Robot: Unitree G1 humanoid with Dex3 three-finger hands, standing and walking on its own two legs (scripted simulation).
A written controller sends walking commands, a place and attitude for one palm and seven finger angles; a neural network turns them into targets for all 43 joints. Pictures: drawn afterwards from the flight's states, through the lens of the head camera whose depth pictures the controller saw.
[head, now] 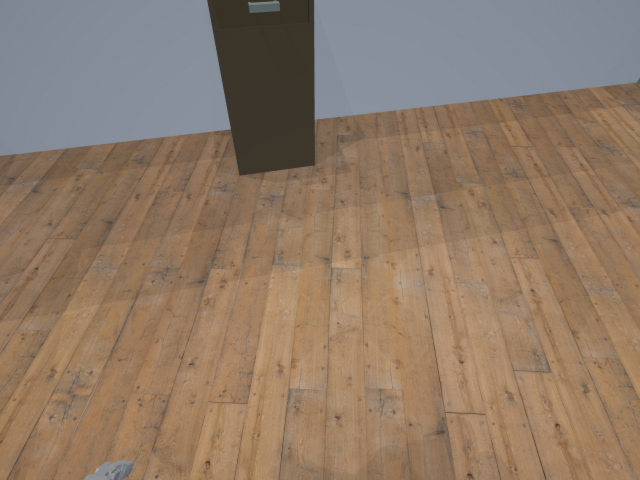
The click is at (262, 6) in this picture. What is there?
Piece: drawer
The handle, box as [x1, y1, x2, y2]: [248, 0, 279, 12]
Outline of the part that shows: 279,3 275,0 270,2 248,2 248,6 250,12 279,10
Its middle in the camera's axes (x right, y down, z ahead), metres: -0.22 -0.87 +1.44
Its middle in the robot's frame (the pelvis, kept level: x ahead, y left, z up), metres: +1.66 +0.30 +0.02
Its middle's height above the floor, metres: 0.78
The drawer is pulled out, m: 0.00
